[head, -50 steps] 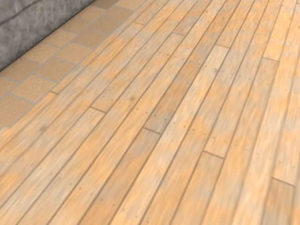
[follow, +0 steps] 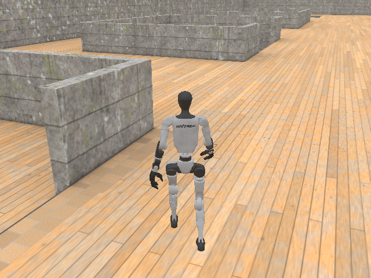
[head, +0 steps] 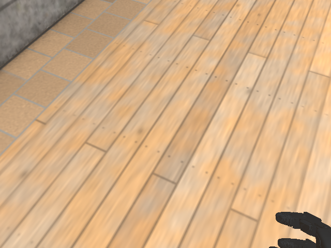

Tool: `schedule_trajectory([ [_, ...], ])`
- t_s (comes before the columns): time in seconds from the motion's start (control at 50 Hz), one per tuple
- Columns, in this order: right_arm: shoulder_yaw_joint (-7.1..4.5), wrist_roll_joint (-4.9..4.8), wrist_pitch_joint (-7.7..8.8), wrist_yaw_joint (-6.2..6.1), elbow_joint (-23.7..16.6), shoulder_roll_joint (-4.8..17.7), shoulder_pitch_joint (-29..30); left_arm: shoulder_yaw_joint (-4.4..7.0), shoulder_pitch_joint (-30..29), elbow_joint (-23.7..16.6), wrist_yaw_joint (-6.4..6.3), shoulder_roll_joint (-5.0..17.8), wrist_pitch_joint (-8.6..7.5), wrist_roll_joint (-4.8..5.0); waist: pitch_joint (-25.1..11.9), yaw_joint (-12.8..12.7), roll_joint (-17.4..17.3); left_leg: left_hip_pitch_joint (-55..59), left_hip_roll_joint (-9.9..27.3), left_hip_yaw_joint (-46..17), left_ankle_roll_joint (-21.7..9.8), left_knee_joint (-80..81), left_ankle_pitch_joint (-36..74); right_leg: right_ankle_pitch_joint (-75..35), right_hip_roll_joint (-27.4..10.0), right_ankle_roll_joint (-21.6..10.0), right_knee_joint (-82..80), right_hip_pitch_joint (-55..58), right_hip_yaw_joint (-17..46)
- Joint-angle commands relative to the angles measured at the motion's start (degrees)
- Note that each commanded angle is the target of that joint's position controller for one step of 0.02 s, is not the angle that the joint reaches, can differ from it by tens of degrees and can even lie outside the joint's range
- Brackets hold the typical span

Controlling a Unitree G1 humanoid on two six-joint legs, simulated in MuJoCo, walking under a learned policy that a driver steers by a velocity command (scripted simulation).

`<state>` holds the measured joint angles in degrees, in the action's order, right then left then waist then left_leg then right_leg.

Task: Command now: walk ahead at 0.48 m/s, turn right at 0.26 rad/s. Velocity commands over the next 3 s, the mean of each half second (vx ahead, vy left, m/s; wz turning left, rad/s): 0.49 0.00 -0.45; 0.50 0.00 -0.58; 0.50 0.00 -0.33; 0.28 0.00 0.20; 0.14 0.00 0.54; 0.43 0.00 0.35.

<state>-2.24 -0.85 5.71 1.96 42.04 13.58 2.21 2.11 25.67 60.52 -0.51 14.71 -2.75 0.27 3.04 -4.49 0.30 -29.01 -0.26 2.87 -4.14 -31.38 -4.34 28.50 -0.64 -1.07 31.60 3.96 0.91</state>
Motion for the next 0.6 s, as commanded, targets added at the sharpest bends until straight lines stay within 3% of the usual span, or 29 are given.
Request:
schedule_trajectory([
  [0.02,-3.94,0.69,-0.21,-0.76,4.2,11.5,-26.2,0.29,2.8,-4.3,0.64,5.3,-2.52,1.68,-25.0,12.0,-10.5,52.9,23.5,-44.5,-13.3,14.1,-22.1,4.1,1.5,-1.4,43.7,-40.6,8.2],
  [0.04,-3.12,0.5,0.07,-1.02,3.9,9.4,-20.5,1.62,-3.6,-7.0,0.49,9.1,-3.06,3.25,-13.8,10.8,-8.8,43.8,21.8,-34.7,-9.9,16.0,-20.7,-0.6,-1.3,-2.0,45.0,-44.5,6.7],
  [0.06,-2.68,0.51,0.43,-1.05,3.5,8.0,-15.9,1.64,-6.3,-7.7,-0.02,8.5,-3.19,3.05,-8.6,8.9,-4.8,34.7,19.8,-27.2,-8.4,17.8,-14.5,-6.1,-4.3,-2.0,42.9,-42.8,5.4],
  [0.08,-2.3,0.86,0.88,-0.83,3.8,6.3,-13.2,1.99,-7.1,-7.7,-0.42,7.4,-2.82,2.08,-5.3,7.2,-3.5,27.7,17.7,-20.9,-7.2,19.7,-8.8,-9.5,-6.0,-1.8,40.0,-40.3,5.2],
  [0.1,-2.02,1.54,1.34,-0.64,4.3,5.3,-11.7,2.12,-5.1,-7.3,-0.47,5.8,-1.95,1.81,-4.7,4.9,-5.1,23.3,15.9,-15.8,-6.3,21.4,-5.8,-11.8,-7.6,-1.8,38.3,-36.3,5.9],
  [0.14,-2.07,1.45,1.79,-0.48,5.4,4.6,-10.8,2.07,-3.7,-7.5,-0.41,3.2,-0.32,1.94,-3.2,3.3,-5.1,18.8,14.8,-10.3,-6.6,24.1,-3.2,-12.3,-8.4,-1.5,36.5,-34.2,5.3],
  [0.2,-2.75,1.63,2.12,-1.25,6.9,6.9,-11.3,2.39,-8.2,-10.6,-0.55,3.4,1.13,1.44,0.1,2.9,-3.9,17.1,15.3,-4.8,-7.4,26.6,-0.6,-17.5,-9.2,-0.4,31.7,-39.7,5.8],
  [0.3,-3.3,1.56,1.3,-2.7,7.8,9.6,-13.9,1.87,-16.9,-14.3,1.37,2.7,0.11,0.85,1.6,5.4,-1.7,20.8,13.6,4.1,-6.0,26.8,4.6,-31.5,-7.9,0.2,15.1,-41.3,2.0],
  [0.4,-3.99,0.24,-0.78,-2.98,9.5,11.7,-19.5,1.19,-25.7,-19.5,3.31,2.5,0.01,0.91,3.4,8.6,-1.1,32.0,16.6,7.5,-4.9,22.6,10.0,-28.2,-6.3,-1.7,6.2,-44.6,-2.3],
  [0.42,-4.17,-0.03,-1.32,-2.99,9.6,12.1,-19.7,1.34,-26.1,-20.4,3.67,3.0,0.07,0.97,3.1,8.2,-1.6,34.1,17.2,8.1,-4.4,20.6,14.2,-25.6,-5.4,-2.5,5.4,-44.2,-3.2],
  [0.46,-4.64,-0.33,-2.24,-3.2,8.9,13.8,-18.3,2.35,-23.5,-21.2,4.04,5.1,0.37,1.06,-0.2,5.6,-3.9,36.2,17.4,9.8,-3.0,12.9,33.1,-19.6,-1.8,-4.6,5.1,-37.9,-6.5],
  [0.48,-4.8,-0.45,-2.81,-3.34,8.5,14.4,-17.4,3.43,-18.4,-20.5,4.02,6.9,0.54,1.25,-3.4,2.5,-4.8,35.7,16.8,10.6,-2.2,5.0,41.5,-17.3,0.8,-6.1,5.0,-31.1,-8.1],
  [0.5,-4.6,-0.68,-3.24,-3.47,8.0,14.2,-16.2,5.21,-9.6,-18.5,3.58,9.7,0.59,1.47,-8.0,-2.6,-4.0,31.6,14.8,12.0,-0.4,-7.0,42.3,-20.0,3.6,-8.1,1.3,-18.6,-8.5],
  [0.52,-3.72,0.43,-2.89,-3.58,6.9,12.2,-17.1,7.5,-0.2,-16.3,2.28,15.1,1.21,1.53,-13.5,-5.9,1.8,17.8,12.3,12.2,2.5,-24.8,26.2,-19.3,-1.4,-11.4,-0.6,-1.0,2.1],
  [0.54,-0.95,2.21,-1.11,-2.54,3.8,3.0,-22.4,8.23,-2.0,-16.6,1.99,21.0,0.84,1.86,-18.1,1.8,16.1,-8.3,-0.1,6.0,6.1,-44.2,-27.2,-9.1,-15.7,-22.3,-6.8,17.0,35.5],
  [0.56,-1.48,-0.27,1.49,-1.74,3.0,7.6,-16.0,6.61,-0.4,-18.6,2.31,15.9,-0.08,0.93,-23.6,-2.4,8.3,-14.8,-1.0,-7.2,4.7,-49.7,-29.7,-4.6,-18.8,-23.3,-15.3,19.9,47.0],
  [0.58,-2.2,-2.28,2.8,-1.35,1.3,10.2,-10.5,5.66,-2.6,-18.3,2.47,12.6,-0.92,0.34,-15.6,-2.8,5.6,-19.5,1.8,-7.7,3.0,-48.5,-24.0,-9.9,-17.5,-20.2,-16.2,15.2,38.7],
  [0.6,-1.97,-1.61,3.42,-1.67,1.5,9.6,-10.2,5.15,-6.3,-18.9,2.42,10.9,-1.39,0.61,-11.1,-0.2,1.2,-17.3,4.5,-7.7,2.2,-43.6,-18.9,-16.2,-15.0,-18.2,-15.7,6.9,31.3],
])
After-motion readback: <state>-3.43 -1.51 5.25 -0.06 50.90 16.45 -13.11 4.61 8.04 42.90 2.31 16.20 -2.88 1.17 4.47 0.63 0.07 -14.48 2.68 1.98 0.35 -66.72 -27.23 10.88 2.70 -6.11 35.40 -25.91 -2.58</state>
